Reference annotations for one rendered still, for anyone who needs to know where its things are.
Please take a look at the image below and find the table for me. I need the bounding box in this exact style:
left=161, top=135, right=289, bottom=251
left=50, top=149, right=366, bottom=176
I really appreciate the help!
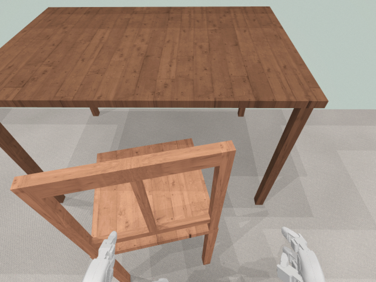
left=0, top=6, right=328, bottom=205

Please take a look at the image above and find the chair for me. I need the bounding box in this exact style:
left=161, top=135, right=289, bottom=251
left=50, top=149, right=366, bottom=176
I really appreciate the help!
left=10, top=138, right=236, bottom=282

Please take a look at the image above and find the right robot hand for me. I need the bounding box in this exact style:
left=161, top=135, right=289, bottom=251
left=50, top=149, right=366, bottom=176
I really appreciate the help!
left=277, top=227, right=325, bottom=282

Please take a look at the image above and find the left robot hand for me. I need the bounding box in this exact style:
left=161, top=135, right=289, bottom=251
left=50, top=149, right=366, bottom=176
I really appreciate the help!
left=82, top=231, right=117, bottom=282

